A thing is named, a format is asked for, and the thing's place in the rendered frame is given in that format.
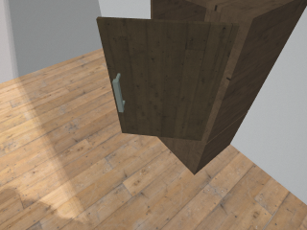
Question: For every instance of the handle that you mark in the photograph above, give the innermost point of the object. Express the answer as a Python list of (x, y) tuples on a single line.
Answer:
[(118, 93)]

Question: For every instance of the cupboard door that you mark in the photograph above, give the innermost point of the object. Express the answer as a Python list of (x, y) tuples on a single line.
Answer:
[(171, 71)]

